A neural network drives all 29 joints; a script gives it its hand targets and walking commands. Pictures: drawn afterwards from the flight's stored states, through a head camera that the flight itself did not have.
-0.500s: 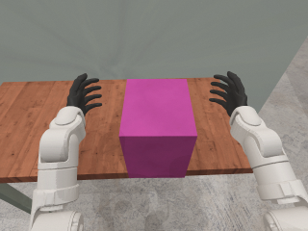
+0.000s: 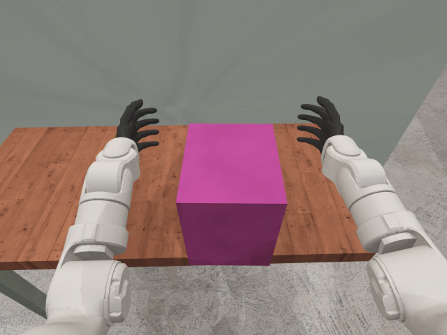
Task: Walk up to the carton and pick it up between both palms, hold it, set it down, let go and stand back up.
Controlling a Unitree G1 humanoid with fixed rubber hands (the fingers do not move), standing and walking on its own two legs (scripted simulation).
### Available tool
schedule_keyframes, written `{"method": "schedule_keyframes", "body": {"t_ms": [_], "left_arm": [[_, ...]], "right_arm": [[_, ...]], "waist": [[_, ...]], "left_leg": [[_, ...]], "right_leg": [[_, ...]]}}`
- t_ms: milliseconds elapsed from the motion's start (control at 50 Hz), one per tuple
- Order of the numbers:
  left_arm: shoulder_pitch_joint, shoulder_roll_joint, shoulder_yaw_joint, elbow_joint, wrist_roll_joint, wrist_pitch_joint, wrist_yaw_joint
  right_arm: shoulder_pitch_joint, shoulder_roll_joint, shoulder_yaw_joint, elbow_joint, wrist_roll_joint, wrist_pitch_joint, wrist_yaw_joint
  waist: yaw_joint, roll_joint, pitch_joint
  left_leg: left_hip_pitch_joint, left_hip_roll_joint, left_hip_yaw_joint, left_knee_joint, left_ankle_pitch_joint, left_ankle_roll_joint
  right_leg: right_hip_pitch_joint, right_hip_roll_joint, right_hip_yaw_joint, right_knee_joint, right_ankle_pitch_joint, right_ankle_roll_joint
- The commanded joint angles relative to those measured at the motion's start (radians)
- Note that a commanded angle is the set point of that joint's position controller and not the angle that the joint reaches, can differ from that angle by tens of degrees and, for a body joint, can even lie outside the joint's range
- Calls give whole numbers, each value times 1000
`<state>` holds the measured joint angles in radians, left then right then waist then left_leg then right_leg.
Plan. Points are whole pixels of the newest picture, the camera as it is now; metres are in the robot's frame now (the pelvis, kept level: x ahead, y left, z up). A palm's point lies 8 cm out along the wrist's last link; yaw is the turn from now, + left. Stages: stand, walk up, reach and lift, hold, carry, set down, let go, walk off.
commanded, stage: reach and lift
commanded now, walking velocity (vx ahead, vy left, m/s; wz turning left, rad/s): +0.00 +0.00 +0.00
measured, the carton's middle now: (230, 196) +0.38 +0.00 +0.05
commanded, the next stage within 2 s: none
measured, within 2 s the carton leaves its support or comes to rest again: neither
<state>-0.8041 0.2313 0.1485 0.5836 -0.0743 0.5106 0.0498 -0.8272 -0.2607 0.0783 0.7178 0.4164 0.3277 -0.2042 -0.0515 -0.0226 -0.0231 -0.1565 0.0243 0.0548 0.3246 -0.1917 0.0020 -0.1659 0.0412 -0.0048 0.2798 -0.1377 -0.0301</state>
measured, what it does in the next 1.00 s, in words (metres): stands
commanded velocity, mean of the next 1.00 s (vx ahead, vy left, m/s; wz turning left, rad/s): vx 0.00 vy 0.00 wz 0.00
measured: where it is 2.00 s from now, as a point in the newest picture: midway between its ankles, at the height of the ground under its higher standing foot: outside the picture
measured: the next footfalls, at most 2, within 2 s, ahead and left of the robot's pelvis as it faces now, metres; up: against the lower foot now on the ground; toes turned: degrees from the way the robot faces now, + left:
none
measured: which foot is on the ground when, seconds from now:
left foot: down 0.00-1.00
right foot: down 0.00-1.00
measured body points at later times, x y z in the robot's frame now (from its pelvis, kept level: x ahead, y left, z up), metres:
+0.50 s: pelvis -0.01 +0.00 +0.00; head +0.01 +0.02 +0.45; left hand +0.42 +0.15 +0.10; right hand +0.40 -0.15 +0.10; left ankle -0.02 +0.11 -0.75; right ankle +0.00 -0.10 -0.75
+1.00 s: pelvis -0.02 +0.00 -0.01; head +0.02 +0.02 +0.44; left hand +0.42 +0.13 +0.09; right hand +0.41 -0.13 +0.09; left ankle -0.02 +0.11 -0.75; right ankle +0.00 -0.10 -0.75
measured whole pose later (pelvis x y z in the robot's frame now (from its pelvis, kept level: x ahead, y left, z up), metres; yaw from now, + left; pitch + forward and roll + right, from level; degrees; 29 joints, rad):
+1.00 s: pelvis -0.02 +0.00 -0.01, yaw +1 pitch +6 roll -1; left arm -0.84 -0.01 0.24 0.91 0.14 0.09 0.13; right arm -0.80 0.01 -0.18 0.95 0.07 -0.02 -0.25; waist -0.04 -0.03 -0.04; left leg -0.32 0.02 0.04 0.42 -0.20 0.01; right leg -0.31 0.04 -0.02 0.34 -0.14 -0.02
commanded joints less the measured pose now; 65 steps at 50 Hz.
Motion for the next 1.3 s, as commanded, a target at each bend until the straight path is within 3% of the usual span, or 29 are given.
{"method": "schedule_keyframes", "body": {"t_ms": [0,120,220,300,340,380,460,560,660,780,880,960,1060,1140,1180,1220,1280], "left_arm": [[-298,58,14,-153,43,-159,-6],[-462,40,-30,-209,11,-278,48],[-446,-10,-49,-9,6,-366,74],[-386,-12,-9,109,55,-418,49],[-381,3,20,95,88,-420,31],[-396,10,36,72,110,-403,24],[-409,-31,25,82,117,-370,26],[-463,-71,-29,116,89,-380,50],[-520,-115,-62,162,64,-439,89],[-519,-158,-8,180,127,-482,106],[-476,-221,64,140,216,-472,74],[-462,-246,84,91,252,-464,49],[-459,-292,111,71,308,-459,28],[-460,-370,148,84,380,-465,-7],[-459,-488,149,109,434,-467,-43],[-441,-721,109,158,490,-470,-109],[-371,-807,76,167,502,-471,-146]], "right_arm": [[-286,-33,-62,-163,-68,-123,-13],[-390,-18,-152,-247,-174,-224,-7],[-366,36,-185,-114,-258,-262,-3],[-306,90,-180,-30,-286,-300,-25],[-302,105,-167,-36,-276,-314,-41],[-320,103,-154,-40,-256,-318,-47],[-335,95,-146,-6,-227,-317,-44],[-373,100,-175,27,-239,-315,-30],[-415,130,-215,58,-283,-323,-10],[-406,178,-240,70,-338,-358,-21],[-393,253,-229,62,-356,-388,-45],[-377,274,-235,47,-374,-405,-40],[-358,317,-284,55,-447,-425,-9],[-350,421,-346,60,-558,-447,34],[-359,569,-368,59,-646,-462,76],[-392,817,-350,48,-751,-476,151],[-353,881,-306,51,-781,-501,217]], "waist": [[7,36,-410],[9,98,-556],[12,65,-668],[4,0,-674],[7,-18,-661],[17,-11,-610],[25,24,-480],[12,62,-445],[5,69,-524],[10,50,-652],[22,27,-619],[21,31,-577],[16,31,-513],[12,27,-476],[15,33,-469],[18,42,-490],[16,52,-479]], "left_leg": [[141,-44,-25,24,342,-21],[195,-20,-23,94,332,-60],[132,-11,-23,114,256,-39],[8,-35,-17,104,280,-12],[-61,-47,-11,73,292,-9],[-66,-47,-9,54,305,-14],[12,-34,-9,51,286,-25],[59,-16,-10,59,178,-30],[52,-3,-20,75,147,-28],[48,-11,-25,128,300,-34],[5,-26,-15,111,366,-32],[24,-27,-3,82,355,-33],[92,-21,12,60,316,-34],[110,-23,28,31,268,-30],[118,-24,36,19,251,-33],[120,-25,42,12,249,-42],[115,-30,44,10,274,-51]], "right_leg": [[205,21,3,48,457,65],[16,28,-35,47,293,47],[-41,14,-31,66,228,39],[137,-7,2,101,406,77],[274,-12,12,130,544,101],[321,-8,8,142,592,108],[203,9,-10,98,432,86],[22,11,-33,54,181,52],[-71,2,-37,52,86,34],[0,-2,-28,84,256,49],[162,-3,-14,115,474,78],[203,-2,-19,109,488,81],[164,-5,-38,67,368,73],[176,-16,-52,42,312,77],[195,-18,-64,32,305,77],[233,-16,-73,20,327,70],[333,-16,-78,24,427,65]]}}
